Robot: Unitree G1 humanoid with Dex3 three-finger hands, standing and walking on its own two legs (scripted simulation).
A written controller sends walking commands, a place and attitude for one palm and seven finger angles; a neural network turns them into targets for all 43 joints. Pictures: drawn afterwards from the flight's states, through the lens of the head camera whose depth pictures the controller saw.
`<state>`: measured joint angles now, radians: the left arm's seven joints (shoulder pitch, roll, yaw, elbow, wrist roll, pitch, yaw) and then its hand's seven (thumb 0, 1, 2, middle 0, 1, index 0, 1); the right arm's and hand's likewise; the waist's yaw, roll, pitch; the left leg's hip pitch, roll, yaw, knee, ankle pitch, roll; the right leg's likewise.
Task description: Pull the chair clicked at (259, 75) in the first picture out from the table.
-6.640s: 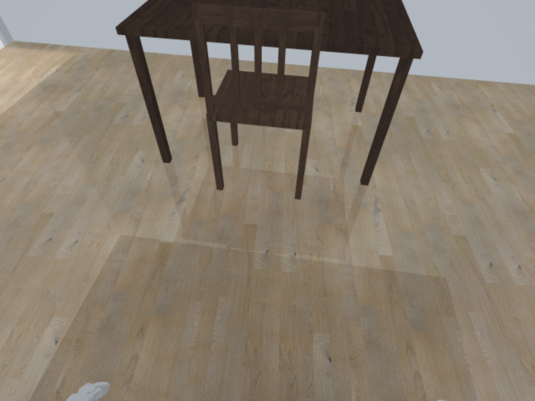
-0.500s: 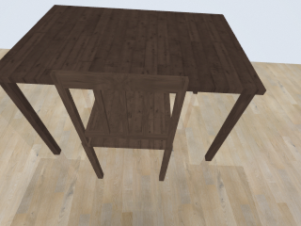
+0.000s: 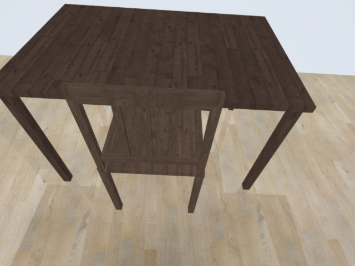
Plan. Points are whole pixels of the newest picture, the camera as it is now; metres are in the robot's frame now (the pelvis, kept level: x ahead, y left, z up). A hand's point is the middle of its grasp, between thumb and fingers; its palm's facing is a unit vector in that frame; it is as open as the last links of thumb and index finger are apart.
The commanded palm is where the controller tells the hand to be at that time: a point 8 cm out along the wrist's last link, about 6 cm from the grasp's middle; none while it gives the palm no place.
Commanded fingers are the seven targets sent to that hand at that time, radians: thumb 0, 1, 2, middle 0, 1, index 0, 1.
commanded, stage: shuffle to correct the standing spot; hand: left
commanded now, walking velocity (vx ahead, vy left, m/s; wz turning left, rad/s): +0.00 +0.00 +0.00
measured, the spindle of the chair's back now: (148, 135) +0.52 +0.13 -0.09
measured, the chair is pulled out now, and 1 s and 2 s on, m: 0.00 0.00 0.00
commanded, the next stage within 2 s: come to a stop and stand still in 0.46 s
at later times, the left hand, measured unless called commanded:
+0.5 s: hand out of the picture +0.02 +0.11 -0.18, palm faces +0.04 -0.99 -0.16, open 7.4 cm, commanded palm none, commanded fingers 0.00 0.90 0.90 -0.20 -0.30 -0.20 -0.30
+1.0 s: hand out of the picture +0.11 +0.13 -0.18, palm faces +0.02 -0.96 -0.26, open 7.4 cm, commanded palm none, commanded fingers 0.00 0.90 0.90 -0.20 -0.30 -0.20 -0.30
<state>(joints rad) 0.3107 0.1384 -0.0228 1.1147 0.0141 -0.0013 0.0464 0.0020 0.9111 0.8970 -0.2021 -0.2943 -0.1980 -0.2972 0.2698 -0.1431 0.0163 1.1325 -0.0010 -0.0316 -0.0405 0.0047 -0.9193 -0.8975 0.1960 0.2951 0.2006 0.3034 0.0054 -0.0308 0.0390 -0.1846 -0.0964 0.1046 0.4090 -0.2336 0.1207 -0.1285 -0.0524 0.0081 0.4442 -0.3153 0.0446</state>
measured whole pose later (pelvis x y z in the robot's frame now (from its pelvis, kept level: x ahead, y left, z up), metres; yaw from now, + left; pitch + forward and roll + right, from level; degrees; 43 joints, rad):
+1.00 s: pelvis +0.08 -0.06 -0.01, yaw -1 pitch +0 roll +2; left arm 0.23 0.18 0.02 1.01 0.02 0.02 0.05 0.00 0.91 0.90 -0.20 -0.29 -0.20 -0.30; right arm 0.11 -0.14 -0.02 1.01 -0.01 -0.01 -0.05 -0.01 -0.93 -0.90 0.20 0.30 0.20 0.30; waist 0.03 0.00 0.10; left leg -0.31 -0.01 0.11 0.51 -0.19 0.04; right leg -0.24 -0.04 -0.02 0.60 -0.36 0.00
